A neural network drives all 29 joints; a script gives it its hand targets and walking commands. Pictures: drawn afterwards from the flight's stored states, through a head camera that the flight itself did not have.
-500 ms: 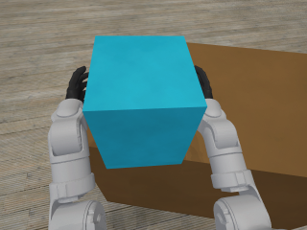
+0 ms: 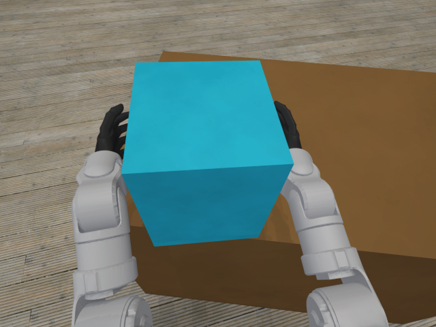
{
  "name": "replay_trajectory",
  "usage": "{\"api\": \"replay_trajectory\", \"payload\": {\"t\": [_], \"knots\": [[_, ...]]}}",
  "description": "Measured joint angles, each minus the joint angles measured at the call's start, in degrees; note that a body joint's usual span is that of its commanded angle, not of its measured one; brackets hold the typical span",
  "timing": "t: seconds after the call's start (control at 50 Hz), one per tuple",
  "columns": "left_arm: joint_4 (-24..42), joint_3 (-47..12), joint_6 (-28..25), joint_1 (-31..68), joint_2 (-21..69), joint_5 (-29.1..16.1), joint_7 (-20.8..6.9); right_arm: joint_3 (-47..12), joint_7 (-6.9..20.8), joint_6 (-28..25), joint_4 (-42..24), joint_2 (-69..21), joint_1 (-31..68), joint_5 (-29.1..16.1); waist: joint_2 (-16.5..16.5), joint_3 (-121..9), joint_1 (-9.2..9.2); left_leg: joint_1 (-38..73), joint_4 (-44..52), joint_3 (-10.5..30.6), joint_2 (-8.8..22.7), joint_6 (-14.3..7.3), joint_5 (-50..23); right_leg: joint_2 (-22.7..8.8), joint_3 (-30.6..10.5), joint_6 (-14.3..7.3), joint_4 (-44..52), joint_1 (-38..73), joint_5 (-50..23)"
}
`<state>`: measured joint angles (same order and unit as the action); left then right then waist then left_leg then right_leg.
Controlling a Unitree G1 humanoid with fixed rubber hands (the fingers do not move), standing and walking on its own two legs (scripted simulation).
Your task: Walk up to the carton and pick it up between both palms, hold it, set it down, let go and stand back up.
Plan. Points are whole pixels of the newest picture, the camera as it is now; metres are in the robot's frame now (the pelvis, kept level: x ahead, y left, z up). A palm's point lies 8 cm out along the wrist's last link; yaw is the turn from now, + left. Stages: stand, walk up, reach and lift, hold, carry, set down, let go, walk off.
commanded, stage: set down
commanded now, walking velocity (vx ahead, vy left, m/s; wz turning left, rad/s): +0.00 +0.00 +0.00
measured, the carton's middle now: (203, 159) +0.37 +0.00 +0.11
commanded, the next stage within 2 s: none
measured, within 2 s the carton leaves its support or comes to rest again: rests again in 1.92 s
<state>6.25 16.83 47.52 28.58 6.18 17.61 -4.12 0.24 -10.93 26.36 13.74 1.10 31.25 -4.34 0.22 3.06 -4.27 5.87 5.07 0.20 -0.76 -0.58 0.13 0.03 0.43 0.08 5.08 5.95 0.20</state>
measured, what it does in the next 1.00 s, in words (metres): stands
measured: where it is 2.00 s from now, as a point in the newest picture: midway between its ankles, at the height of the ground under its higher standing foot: outside the picture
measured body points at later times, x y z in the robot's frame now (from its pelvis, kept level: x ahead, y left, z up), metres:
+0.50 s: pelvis +0.00 +0.01 +0.00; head +0.02 +0.00 +0.45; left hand +0.40 +0.15 +0.12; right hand +0.40 -0.15 +0.11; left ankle -0.03 +0.11 -0.76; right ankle -0.03 -0.12 -0.76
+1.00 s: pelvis +0.00 +0.01 +0.00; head +0.02 +0.01 +0.45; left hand +0.43 +0.15 +0.10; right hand +0.42 -0.15 +0.10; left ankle -0.03 +0.11 -0.76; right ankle -0.03 -0.12 -0.76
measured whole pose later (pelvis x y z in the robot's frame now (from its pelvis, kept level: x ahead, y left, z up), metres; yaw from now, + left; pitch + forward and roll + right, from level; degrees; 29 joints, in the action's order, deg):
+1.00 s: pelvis +0.00 +0.01 +0.00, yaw +3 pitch +12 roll +0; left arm -44.5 24.0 12.6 44.8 2.8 17.9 -1.2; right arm 26.0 -3.5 9.9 40.0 -5.4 41.8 18.3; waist 1.2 -10.9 -3.7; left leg -9.7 5.1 1.8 -2.2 -1.9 -2.5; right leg -1.4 2.8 0.9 5.2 -8.6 -1.6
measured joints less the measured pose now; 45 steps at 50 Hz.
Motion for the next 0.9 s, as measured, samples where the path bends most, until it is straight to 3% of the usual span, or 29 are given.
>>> {"api": "replay_trajectory", "payload": {"t": [0.08,0.3,0.74,0.9], "knots": [[-4.0,1.5,-2.1,2.5,-0.2,0.3,-1.3,1.5,0.2,-0.4,1.3,-0.7,1.2,1.9,0.5,0.1,0.12,-1.0,0.0,0.2,0.1,0.0,-0.4,0.1,0.3,-0.1,0.0,-0.9,-0.3],[-12.9,4.6,-9.9,5.4,0.8,1.3,-1.7,6.2,2.2,-4.4,7.3,-2.7,3.4,7.1,0.6,-2.6,0.21,-3.9,0.1,0.5,-0.1,-0.1,-1.0,0.0,0.7,0.0,0.0,-3.7,-0.6],[-42.9,7.1,-29.9,13.8,-2.0,0.7,1.6,21.0,6.4,-14.8,23.3,-5.8,8.6,19.4,0.6,-11.0,0.07,-12.5,0.0,1.6,-1.4,-1.3,-2.7,-1.4,2.2,1.0,0.1,-11.6,-1.8],[-48.7,6.4,-33.7,15.5,-3.1,-0.1,2.9,24.4,7.2,-16.0,25.1,-6.1,9.8,21.3,0.7,-14.1,0.39,-15.8,0.0,1.6,-1.5,-1.4,-2.9,-1.5,2.2,1.0,0.1,-14.8,-2.0]]}}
